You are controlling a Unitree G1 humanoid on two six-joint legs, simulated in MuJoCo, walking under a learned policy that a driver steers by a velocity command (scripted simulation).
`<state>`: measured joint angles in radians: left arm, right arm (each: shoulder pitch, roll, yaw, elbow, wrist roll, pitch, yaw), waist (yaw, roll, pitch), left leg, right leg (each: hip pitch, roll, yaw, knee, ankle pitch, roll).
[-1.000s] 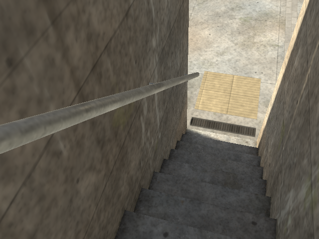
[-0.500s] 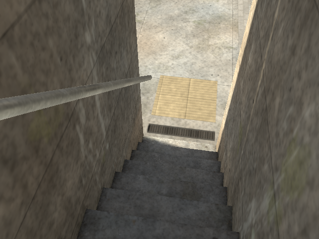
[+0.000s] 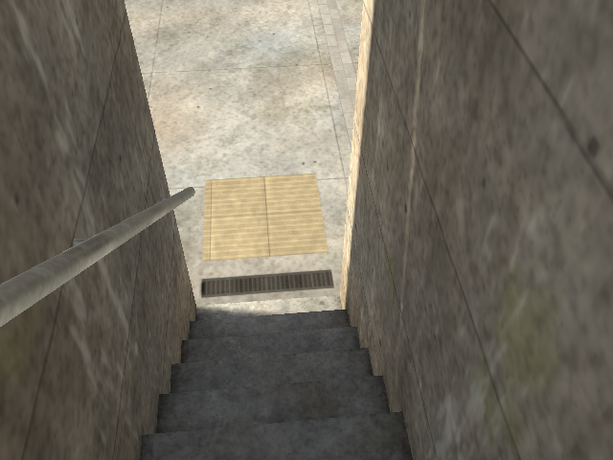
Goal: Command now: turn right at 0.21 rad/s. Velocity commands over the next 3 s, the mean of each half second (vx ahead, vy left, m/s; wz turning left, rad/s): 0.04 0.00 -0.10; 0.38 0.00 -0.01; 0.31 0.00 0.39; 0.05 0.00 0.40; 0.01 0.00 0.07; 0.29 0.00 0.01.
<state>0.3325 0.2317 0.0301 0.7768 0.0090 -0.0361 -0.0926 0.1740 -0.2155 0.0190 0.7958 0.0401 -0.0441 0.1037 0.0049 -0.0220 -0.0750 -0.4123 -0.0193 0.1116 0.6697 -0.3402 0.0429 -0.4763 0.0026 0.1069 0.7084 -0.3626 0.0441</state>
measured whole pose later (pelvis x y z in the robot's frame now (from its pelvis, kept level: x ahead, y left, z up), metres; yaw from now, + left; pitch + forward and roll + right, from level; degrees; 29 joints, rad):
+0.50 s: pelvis +0.04 +0.04 +0.00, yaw +0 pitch +0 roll +0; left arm 0.16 0.23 0.03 0.86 0.05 -0.06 -0.06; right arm 0.13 -0.27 -0.09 0.98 -0.03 -0.07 0.05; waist -0.04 0.00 0.03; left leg -0.21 -0.07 0.12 0.60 -0.39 0.11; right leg -0.32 -0.06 0.04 0.72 -0.35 -0.03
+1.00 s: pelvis +0.24 -0.06 -0.21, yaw +0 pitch +2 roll -2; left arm 0.37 0.22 0.05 0.94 0.10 -0.07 -0.14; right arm 0.41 -0.24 -0.01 1.08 -0.05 -0.07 0.08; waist 0.00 0.05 0.00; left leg -0.75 -0.01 -0.16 2.11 -0.56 0.03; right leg -0.42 0.05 -0.14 0.71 -0.32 -0.09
